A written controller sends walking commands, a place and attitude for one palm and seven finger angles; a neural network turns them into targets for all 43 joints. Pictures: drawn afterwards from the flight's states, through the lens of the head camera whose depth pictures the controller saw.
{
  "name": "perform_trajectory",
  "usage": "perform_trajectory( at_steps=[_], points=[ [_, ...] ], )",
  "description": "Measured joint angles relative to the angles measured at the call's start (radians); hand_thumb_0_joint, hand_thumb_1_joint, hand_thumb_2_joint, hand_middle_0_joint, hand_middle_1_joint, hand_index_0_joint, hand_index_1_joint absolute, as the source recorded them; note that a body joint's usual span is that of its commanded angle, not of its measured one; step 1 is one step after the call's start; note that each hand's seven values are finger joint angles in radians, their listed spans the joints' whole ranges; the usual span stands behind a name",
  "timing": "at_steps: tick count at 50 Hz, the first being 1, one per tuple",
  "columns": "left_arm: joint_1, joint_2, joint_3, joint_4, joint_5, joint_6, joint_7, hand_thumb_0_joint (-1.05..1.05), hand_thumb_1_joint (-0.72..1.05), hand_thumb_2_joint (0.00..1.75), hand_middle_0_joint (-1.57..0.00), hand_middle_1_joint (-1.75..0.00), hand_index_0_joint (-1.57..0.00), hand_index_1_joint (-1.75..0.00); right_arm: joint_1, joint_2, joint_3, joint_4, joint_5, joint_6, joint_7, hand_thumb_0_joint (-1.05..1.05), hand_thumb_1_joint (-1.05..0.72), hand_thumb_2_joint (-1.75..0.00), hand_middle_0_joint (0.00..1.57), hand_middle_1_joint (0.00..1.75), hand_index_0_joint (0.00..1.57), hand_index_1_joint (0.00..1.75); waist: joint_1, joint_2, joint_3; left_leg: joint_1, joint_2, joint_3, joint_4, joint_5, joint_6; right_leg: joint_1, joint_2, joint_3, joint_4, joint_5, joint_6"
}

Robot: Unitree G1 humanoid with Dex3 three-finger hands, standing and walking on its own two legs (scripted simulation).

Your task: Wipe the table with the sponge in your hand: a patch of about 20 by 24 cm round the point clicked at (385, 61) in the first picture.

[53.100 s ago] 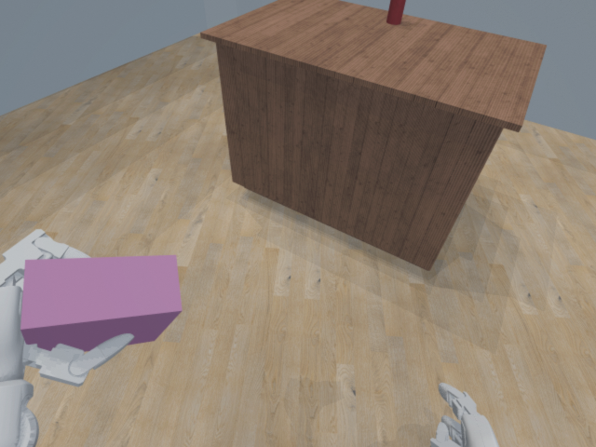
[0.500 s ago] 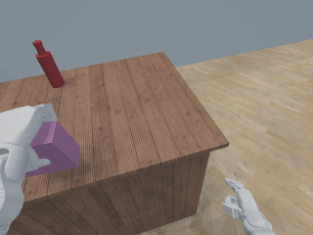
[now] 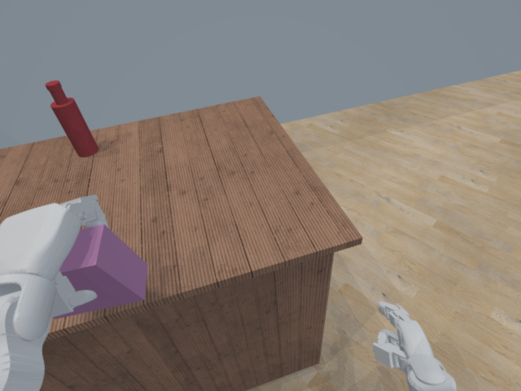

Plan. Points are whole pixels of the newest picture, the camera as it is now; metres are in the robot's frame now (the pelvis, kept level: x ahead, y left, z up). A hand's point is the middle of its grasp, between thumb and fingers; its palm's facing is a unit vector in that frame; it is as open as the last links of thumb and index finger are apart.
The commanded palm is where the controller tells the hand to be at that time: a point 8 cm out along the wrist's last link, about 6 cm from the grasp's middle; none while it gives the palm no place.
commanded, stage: bring the sponge back beside the body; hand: left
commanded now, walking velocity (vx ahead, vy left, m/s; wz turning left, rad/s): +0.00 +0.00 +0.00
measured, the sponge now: (86, 280) +0.20 +0.29 +0.11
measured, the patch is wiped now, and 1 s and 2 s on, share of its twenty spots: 1.00 1.00 1.00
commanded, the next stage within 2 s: step back with the hand held close in 0.34 s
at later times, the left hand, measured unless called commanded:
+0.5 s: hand (98, 256) +0.20 +0.25 +0.17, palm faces +0.25 -0.27 -0.93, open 9.9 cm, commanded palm +0.16 +0.25 +0.23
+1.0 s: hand (63, 268) +0.16 +0.26 +0.20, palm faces +0.41 -0.80 -0.45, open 9.9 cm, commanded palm +0.11 +0.29 +0.23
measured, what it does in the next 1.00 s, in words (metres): shifts its weight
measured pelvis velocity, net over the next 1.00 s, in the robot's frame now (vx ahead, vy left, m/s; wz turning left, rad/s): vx -0.05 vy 0.01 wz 0.02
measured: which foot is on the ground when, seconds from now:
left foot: down 0.00-1.00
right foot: down 0.00-1.00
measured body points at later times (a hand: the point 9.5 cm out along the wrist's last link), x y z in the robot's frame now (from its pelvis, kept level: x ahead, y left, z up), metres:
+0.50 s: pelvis +0.00 -0.03 +0.00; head -0.04 -0.08 +0.44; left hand +0.18 +0.26 +0.22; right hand +0.25 -0.22 -0.07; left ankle +0.01 +0.09 -0.74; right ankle +0.00 -0.08 -0.74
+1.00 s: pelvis -0.05 +0.01 -0.02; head -0.05 +0.01 +0.43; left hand +0.13 +0.30 +0.22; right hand +0.09 -0.24 -0.11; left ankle +0.01 +0.09 -0.74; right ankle +0.00 -0.08 -0.74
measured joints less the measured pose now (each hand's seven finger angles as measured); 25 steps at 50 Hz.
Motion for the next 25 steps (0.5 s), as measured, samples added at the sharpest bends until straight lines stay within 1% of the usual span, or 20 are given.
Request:
perform_trajectory(
  at_steps=[7, 12, 15, 20, 24, 25],
  points=[
    [-0.017, -0.006, -0.004, 0.036, 0.0, 0.026, 0.016, 0.0, -0.5, 1.04, -0.76, -1.34, -0.78, -1.39, 0.001, -0.008, -0.001, 0.001, 0.007, 0.005, -0.008, 0.01, -0.91, -0.9, 0.2, 0.3, 0.2, 0.3, 0.002, -0.003, 0.001, 0.001, 0.011, -0.004, 0.01, -0.004, -0.013, 0.0, 0.011, -0.004, 0.009, -0.002, -0.013],
    [-0.023, -0.018, -0.014, 0.048, 0.001, 0.038, 0.016, 0.0, -0.5, 1.04, -0.76, -1.34, -0.77, -1.39, -0.001, -0.013, -0.005, 0.001, 0.006, -0.004, -0.017, 0.02, -0.91, -0.9, 0.2, 0.3, 0.2, 0.3, -0.004, -0.003, 0.008, 0.002, 0.016, -0.004, 0.011, -0.004, -0.021, -0.001, 0.017, -0.005, 0.014, -0.002, -0.021],
    [-0.012, -0.019, -0.021, 0.035, -0.001, 0.029, 0.02, 0.0, -0.5, 1.04, -0.76, -1.34, -0.77, -1.39, 0.003, -0.014, -0.008, -0.001, 0.002, -0.01, -0.02, 0.02, -0.91, -0.9, 0.2, 0.3, 0.2, 0.3, -0.01, -0.002, 0.007, 0.004, 0.019, -0.005, 0.013, -0.005, -0.024, 0.0, 0.019, -0.006, 0.018, -0.004, -0.025],
    [-0.001, -0.007, -0.023, 0.028, -0.004, 0.016, 0.024, 0.0, -0.5, 1.04, -0.76, -1.34, -0.78, -1.39, 0.008, -0.014, -0.011, 0.001, -0.001, -0.009, -0.022, 0.02, -0.91, -0.9, 0.2, 0.3, 0.2, 0.3, -0.011, 0.001, 0.001, 0.005, 0.026, -0.002, 0.019, -0.011, -0.031, -0.001, 0.027, -0.003, 0.024, -0.007, -0.031],
    [-0.017, -0.008, -0.02, 0.049, 0.0, 0.023, 0.034, 0.0, -0.5, 1.04, -0.76, -1.34, -0.78, -1.39, 0.011, -0.018, -0.013, 0.003, 0.002, -0.007, -0.022, 0.02, -0.91, -0.9, 0.2, 0.3, 0.2, 0.3, -0.012, 0.005, -0.001, 0.004, 0.029, -0.004, 0.023, -0.014, -0.035, -0.002, 0.031, -0.004, 0.027, -0.009, -0.036],
    [-0.029, -0.035, 0.029, 0.056, -0.168, -0.015, 0.049, 0.0, -0.51, 1.04, -0.76, -1.34, -0.78, -1.39, 0.024, -0.02, -0.019, -0.024, 0.006, -0.004, -0.021, 0.02, -0.91, -0.9, 0.2, 0.3, 0.2, 0.3, -0.021, 0.01, -0.002, -0.013, 0.03, -0.015, 0.039, -0.019, -0.029, -0.006, 0.033, -0.016, 0.023, -0.007, -0.035]
  ],
)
